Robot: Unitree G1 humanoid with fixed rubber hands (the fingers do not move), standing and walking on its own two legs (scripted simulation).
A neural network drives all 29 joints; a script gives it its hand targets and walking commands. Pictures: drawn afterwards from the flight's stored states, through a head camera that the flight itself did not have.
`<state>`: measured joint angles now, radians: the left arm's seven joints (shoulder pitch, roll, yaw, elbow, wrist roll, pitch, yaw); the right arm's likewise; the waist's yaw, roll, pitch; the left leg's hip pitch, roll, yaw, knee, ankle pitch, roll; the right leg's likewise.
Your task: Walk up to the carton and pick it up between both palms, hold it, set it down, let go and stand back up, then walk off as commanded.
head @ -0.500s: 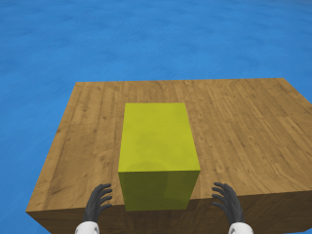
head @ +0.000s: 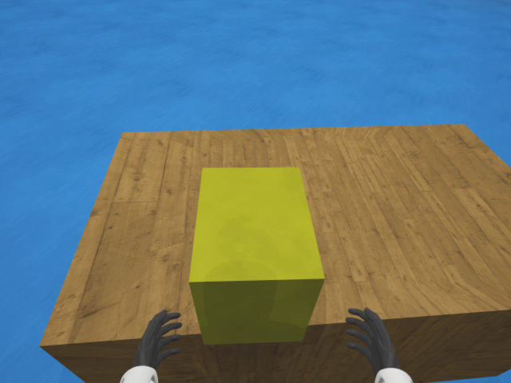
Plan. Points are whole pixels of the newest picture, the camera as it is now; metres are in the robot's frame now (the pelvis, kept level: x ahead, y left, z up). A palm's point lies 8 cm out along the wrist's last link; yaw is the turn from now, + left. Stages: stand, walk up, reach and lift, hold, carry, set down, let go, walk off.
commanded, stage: set down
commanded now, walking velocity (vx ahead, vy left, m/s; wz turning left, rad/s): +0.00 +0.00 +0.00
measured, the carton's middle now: (252, 254) +0.38 +0.02 -0.05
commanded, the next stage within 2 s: let go in 0.78 s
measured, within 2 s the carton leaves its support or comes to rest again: neither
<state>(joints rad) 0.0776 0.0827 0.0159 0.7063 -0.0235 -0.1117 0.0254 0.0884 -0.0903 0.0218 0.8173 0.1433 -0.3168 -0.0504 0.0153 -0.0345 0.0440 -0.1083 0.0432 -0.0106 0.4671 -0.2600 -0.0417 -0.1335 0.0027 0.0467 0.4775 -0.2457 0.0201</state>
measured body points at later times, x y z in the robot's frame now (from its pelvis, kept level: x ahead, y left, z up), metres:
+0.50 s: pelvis +0.00 +0.00 +0.00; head -0.02 +0.01 +0.45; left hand +0.19 +0.19 -0.09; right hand +0.19 -0.20 -0.08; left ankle +0.00 +0.15 -0.74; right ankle +0.02 -0.13 -0.74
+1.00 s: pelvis +0.00 +0.00 +0.00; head -0.01 +0.01 +0.45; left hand +0.18 +0.19 -0.09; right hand +0.18 -0.20 -0.09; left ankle +0.00 +0.15 -0.74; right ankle +0.02 -0.13 -0.74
